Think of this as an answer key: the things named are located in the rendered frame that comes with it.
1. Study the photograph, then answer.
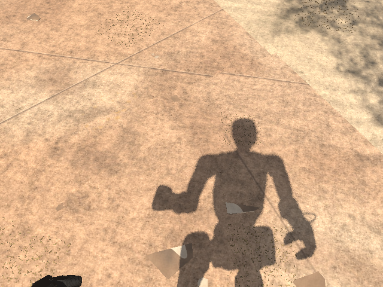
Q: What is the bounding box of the robot left hand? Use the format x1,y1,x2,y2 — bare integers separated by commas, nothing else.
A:
31,275,82,287

